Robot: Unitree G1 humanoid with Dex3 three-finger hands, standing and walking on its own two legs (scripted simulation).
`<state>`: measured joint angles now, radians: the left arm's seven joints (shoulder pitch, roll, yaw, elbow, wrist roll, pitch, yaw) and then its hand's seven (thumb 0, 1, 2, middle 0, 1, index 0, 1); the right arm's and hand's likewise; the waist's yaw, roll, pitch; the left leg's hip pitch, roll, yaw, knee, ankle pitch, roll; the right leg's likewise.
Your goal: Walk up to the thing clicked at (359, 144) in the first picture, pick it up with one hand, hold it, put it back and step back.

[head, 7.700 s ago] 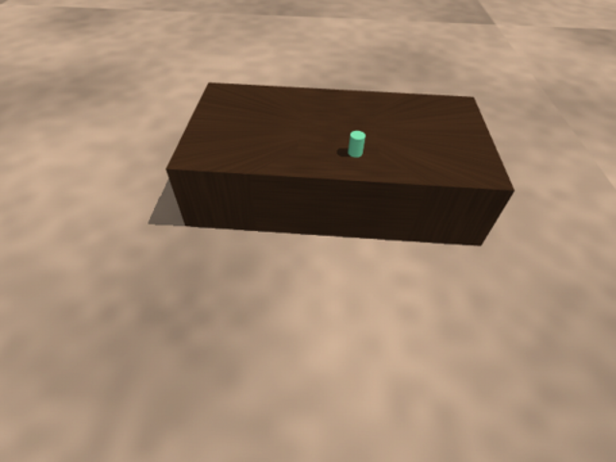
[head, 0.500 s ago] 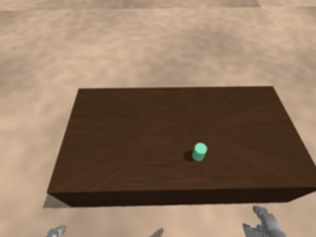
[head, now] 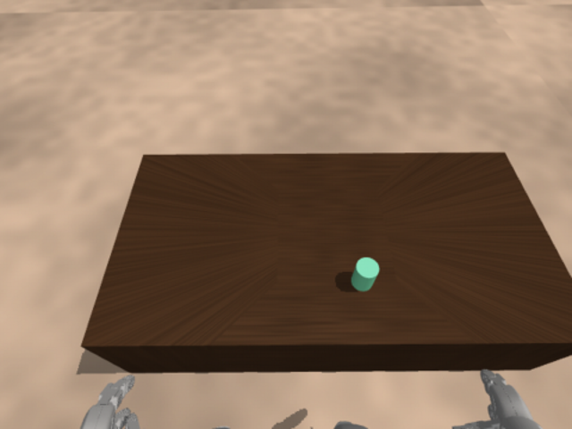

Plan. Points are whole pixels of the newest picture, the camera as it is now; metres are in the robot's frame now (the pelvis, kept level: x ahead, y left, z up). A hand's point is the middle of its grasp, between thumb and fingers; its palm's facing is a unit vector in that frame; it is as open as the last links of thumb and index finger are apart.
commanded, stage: go down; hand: right
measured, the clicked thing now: (364, 274) +0.50 -0.20 -0.38
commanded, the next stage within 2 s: none
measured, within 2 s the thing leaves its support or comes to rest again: neither
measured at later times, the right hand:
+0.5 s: hand (471, 418) +0.15 -0.27 -0.13, palm faces +0.06 +0.94 -0.33, open 17.4 cm
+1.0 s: hand (489, 381) +0.20 -0.30 -0.11, palm faces +0.17 +0.94 -0.31, open 17.4 cm
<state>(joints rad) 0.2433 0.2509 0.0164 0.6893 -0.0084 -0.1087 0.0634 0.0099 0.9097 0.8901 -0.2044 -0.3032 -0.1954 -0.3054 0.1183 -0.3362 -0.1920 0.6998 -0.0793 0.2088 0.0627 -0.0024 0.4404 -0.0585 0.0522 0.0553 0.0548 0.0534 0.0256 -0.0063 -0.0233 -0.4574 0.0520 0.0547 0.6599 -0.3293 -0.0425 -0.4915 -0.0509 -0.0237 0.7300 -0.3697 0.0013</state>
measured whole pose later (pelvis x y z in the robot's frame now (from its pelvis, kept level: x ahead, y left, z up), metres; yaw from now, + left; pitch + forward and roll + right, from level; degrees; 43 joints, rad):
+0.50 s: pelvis +0.01 +0.00 -0.02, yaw -1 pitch +11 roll +3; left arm 0.25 0.24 -0.01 0.63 -0.01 -0.17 0.13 0.01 0.92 0.89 -0.20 -0.30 -0.19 -0.30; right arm 0.28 -0.37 -0.20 0.36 -0.03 0.40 0.09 -0.01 0.52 -0.04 0.05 0.06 0.05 0.05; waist 0.04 -0.03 -0.10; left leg -0.60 0.04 0.08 0.85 -0.43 -0.04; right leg -0.65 -0.06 0.02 0.93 -0.47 0.01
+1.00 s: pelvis -0.01 +0.01 -0.04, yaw -2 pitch +12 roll +3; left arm 0.25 0.25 -0.02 0.65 0.00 -0.24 0.19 0.01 0.92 0.89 -0.20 -0.30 -0.20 -0.30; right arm 0.13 -0.45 -0.32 0.39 0.03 0.34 0.15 -0.01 0.51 -0.04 0.06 0.05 0.06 0.05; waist 0.04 -0.02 -0.10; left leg -0.68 0.05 0.10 0.94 -0.46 -0.03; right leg -0.74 -0.06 0.04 1.03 -0.49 0.02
